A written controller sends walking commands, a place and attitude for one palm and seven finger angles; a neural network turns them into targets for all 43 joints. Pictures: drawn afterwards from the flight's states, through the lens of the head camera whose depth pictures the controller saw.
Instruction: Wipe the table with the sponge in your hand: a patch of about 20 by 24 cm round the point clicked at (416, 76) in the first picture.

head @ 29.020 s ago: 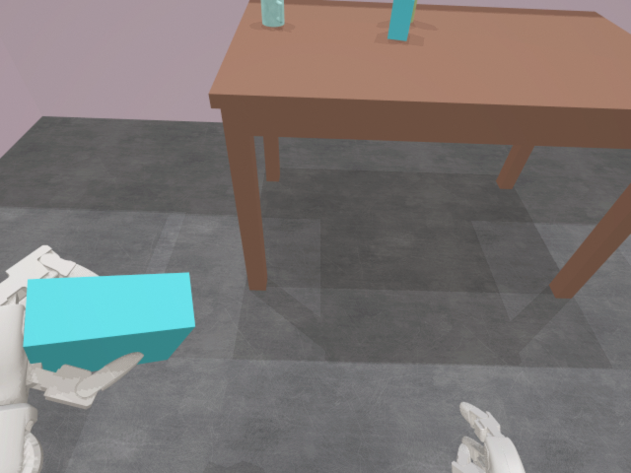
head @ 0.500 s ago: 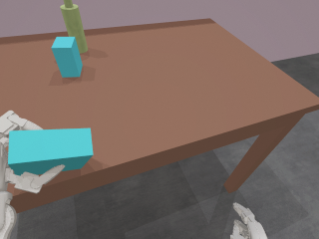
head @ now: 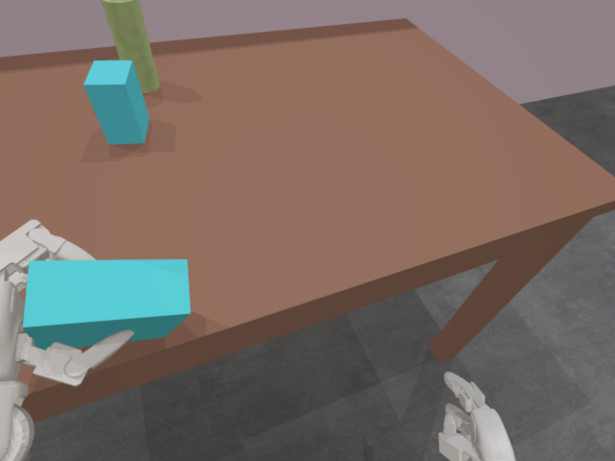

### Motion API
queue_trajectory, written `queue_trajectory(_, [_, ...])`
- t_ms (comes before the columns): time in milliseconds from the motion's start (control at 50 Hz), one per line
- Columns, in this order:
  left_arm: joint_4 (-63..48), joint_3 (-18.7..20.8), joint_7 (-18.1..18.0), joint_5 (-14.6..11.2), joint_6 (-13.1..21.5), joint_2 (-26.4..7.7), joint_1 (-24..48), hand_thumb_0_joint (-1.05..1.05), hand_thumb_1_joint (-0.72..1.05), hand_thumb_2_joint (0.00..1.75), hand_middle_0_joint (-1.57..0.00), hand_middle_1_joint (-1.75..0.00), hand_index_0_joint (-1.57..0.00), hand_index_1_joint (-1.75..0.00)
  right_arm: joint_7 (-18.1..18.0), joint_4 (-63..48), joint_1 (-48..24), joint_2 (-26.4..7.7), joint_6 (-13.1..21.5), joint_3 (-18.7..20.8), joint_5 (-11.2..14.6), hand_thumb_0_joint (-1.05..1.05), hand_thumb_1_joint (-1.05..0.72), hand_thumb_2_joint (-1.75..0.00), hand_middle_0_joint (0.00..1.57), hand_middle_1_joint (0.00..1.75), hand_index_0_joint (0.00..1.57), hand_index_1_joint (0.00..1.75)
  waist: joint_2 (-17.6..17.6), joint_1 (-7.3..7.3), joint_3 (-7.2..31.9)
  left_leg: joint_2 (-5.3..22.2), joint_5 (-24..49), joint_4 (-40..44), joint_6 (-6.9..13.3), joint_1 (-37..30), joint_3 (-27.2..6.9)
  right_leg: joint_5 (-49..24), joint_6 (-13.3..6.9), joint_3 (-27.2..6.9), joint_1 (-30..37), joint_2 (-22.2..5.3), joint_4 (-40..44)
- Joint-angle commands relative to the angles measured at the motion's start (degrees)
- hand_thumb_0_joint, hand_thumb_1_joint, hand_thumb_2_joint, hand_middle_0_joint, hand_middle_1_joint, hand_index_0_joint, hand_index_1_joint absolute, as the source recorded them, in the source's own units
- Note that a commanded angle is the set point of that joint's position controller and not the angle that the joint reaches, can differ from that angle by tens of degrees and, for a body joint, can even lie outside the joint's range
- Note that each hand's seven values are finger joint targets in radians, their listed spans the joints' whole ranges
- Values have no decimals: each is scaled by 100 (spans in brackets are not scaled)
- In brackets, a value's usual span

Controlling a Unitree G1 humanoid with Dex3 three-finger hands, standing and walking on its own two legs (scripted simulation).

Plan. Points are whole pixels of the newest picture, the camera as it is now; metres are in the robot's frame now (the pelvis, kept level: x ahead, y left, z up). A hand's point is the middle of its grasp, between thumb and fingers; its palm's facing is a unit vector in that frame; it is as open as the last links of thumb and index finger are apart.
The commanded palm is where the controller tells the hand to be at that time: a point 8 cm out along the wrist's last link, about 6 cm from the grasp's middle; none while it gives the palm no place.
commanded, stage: look again from close up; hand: left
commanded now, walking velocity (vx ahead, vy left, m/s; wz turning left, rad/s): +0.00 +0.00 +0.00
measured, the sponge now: (133, 305) +0.23 +0.21 +0.12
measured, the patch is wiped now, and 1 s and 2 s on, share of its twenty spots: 0.00 0.00 0.00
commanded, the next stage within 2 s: turn the palm down, sponge in hand in 0.38 s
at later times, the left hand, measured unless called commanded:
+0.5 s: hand (60, 298) +0.21 +0.26 +0.16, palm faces +0.39 -0.84 -0.39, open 9.8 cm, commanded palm +0.15 +0.29 +0.18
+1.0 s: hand (23, 306) +0.19 +0.27 +0.19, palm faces +0.50 -0.56 -0.66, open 9.8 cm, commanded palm +0.16 +0.28 +0.22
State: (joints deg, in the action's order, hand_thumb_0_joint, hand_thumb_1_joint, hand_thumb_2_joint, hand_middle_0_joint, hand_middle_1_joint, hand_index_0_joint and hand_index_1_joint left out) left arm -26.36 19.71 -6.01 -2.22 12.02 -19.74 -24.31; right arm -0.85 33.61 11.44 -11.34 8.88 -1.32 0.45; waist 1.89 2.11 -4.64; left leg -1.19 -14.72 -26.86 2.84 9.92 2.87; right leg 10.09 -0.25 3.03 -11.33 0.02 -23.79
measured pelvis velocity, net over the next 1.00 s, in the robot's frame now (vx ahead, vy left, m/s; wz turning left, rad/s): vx -0.02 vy -0.06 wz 0.05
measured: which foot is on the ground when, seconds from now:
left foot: down 0.00-1.00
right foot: down 0.00-1.00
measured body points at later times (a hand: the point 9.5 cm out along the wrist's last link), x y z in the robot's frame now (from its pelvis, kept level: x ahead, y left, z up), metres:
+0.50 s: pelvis +0.00 +0.01 +0.00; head +0.02 +0.03 +0.45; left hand +0.19 +0.30 +0.18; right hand +0.18 -0.21 -0.07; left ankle +0.00 +0.08 -0.74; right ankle +0.03 -0.12 -0.74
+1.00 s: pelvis -0.02 -0.06 -0.01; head -0.03 -0.08 +0.44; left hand +0.16 +0.29 +0.22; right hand +0.22 -0.26 -0.09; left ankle +0.00 +0.08 -0.74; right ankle +0.03 -0.12 -0.74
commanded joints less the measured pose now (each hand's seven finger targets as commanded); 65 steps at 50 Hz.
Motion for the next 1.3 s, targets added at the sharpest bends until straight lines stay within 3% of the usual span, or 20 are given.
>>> queue_trajectory(0, [-1326,572,-110,-33,359,-950,594,0,10,130,-120,-160,-120,-160,-104,-927,-506,-731,273,316,25,0,-90,-90,20,30,20,30,-468,-45,972,496,947,656,-248,393,-550,-1047,-48,-397,885,-273,87])
queue_trajectory(440, [-1369,589,-123,15,365,-961,629,0,10,130,-120,-160,-120,-160,-104,-958,-475,-746,217,352,35,0,-90,-90,20,30,20,30,-625,-48,802,583,289,961,-270,817,-720,-668,-30,-290,1085,-191,-8])
queue_trajectory(460, [-3521,2024,-221,186,1265,-5542,5941,0,10,130,-120,-160,-120,-160,-491,-1672,486,-1088,45,-738,447,0,-90,-90,20,30,20,30,-2213,-510,1018,530,107,521,-30,1879,-940,472,271,-432,1136,183,-812])
queue_trajectory(480, [271,1750,105,644,-91,-2694,3384,0,10,130,-120,-160,-120,-160,-331,-825,-466,-715,168,355,-307,0,-90,-90,20,30,20,30,-1661,386,2021,358,2162,360,-605,-214,-598,-2,-318,-72,291,82,-738])
queue_trajectory(500, [241,790,191,332,-384,-1977,2924,0,10,130,-120,-160,-120,-160,5,-870,-539,-891,244,193,-273,0,-90,-90,20,30,20,30,-1031,37,1291,288,3199,375,-847,-122,-731,-261,-300,249,-220,198,-463])
queue_trajectory(520, [-293,940,226,291,-555,-1828,2848,0,10,130,-120,-160,-120,-160,39,-674,-487,-1064,174,311,-253,0,-90,-90,20,30,20,30,-1279,103,2079,493,3636,187,-888,-963,-728,-466,-239,150,-378,279,-690])
queue_trajectory(560, [-42,572,548,-312,-1222,-1107,1951,0,10,130,-120,-160,-120,-160,-20,-691,-792,-976,188,237,-42,0,-90,-90,20,30,20,30,-1485,348,2075,478,3384,215,-845,-1157,-685,-113,-218,11,-409,156,-716])
queue_trajectory(600, [-498,402,721,-268,-1620,-1285,1581,0,10,130,-120,-160,-120,-160,16,-664,-931,-1106,162,199,-13,0,-90,-90,20,30,20,30,-900,405,1697,406,2774,190,-649,-637,-537,-567,-200,191,-158,74,-518])
queue_trajectory(660, [-1032,493,696,450,-1930,-1857,1231,0,10,130,-120,-160,-120,-160,51,-970,-1342,-1087,-61,87,84,0,-90,-90,20,30,20,30,-395,305,1184,310,1295,343,-368,78,-407,-279,-188,175,-70,131,-488])
queue_trajectory(700, [-1142,702,532,690,-1782,-2051,1351,0,10,130,-120,-160,-120,-160,-51,-1010,-1345,-1024,-133,103,-25,0,-90,-90,20,30,20,30,-60,210,937,275,671,409,-263,306,-430,48,-158,173,-174,130,-450])
queue_trajectory(740, [-1305,1228,343,529,-1493,-2357,1385,0,10,130,-120,-160,-120,-160,-180,-1004,-1382,-969,-138,118,-29,0,-90,-90,20,30,20,30,126,262,1051,222,173,377,-200,404,-432,435,-102,93,-198,121,-345])
queue_trajectory(760, [-1562,1683,219,432,-1378,-2855,1696,0,10,130,-120,-160,-120,-160,-238,-998,-1507,-977,-134,104,44,0,-90,-90,20,30,20,30,-152,307,1200,186,-96,346,-174,340,-359,689,-96,-51,-200,129,-264])
queue_trajectory(820, [-1068,1395,-43,467,-1101,-2465,1978,0,10,130,-120,-160,-120,-160,-363,-698,-1247,-842,-103,142,7,0,-90,-90,20,30,20,30,-872,272,1076,136,-48,242,-233,305,-293,678,-111,-119,-270,69,-176])
queue_trajectory(860, [-734,1435,-109,665,-1246,-2781,2227,0,10,130,-120,-160,-120,-160,-401,-612,-1204,-907,-123,141,48,0,-90,-90,20,30,20,30,-1333,199,924,89,-204,164,-222,354,-222,844,-135,-308,-339,-5,-43])
queue_trajectory(880, [-411,1132,-58,732,-1393,-2574,2346,0,10,130,-120,-160,-120,-160,-435,-581,-1190,-895,-157,133,30,0,-90,-90,20,30,20,30,-1260,148,838,83,-227,138,-214,447,-193,908,-127,-351,-295,-81,32])
queue_trajectory(960, [380,659,449,1008,-2046,-2926,2962,0,10,130,-120,-160,-120,-160,-624,-606,-1492,-1016,-249,80,145,0,-90,-90,20,30,20,30,-641,-22,541,52,-488,-182,-186,644,-66,2041,-36,-1043,-321,-377,553])
queue_trajectory(1060, [-206,494,963,1249,-1890,-3206,3310,0,10,130,-120,-160,-120,-160,-715,-796,-1858,-931,-190,99,195,0,-90,-90,20,30,20,30,-79,157,973,114,-261,-587,-259,783,-258,2327,94,-1796,180,-775,597])
queue_trajectory(1160, [-608,1595,664,1331,-1482,-3897,2230,0,10,130,-120,-160,-120,-160,-658,-796,-1594,-890,-173,218,112,0,-90,-90,20,30,20,30,-252,536,1625,111,298,-750,-316,917,-398,894,83,-1795,671,-846,101])
queue_trajectory(1240, [-618,1535,279,1354,-1903,-3509,1674,0,10,130,-120,-160,-120,-160,-574,-805,-1214,-949,-378,299,141,0,-90,-90,20,30,20,30,-658,537,1628,149,916,-618,-298,806,-289,-876,64,-1353,696,-710,-330])
queue_trajectory(1280, [-507,1338,155,1438,-2298,-3341,1521,0,10,130,-120,-160,-120,-160,-541,-834,-1203,-1041,-485,318,164,0,-90,-90,20,30,20,30,-508,498,1521,189,1127,-577,-298,806,-252,-1470,71,-1247,710,-662,-447])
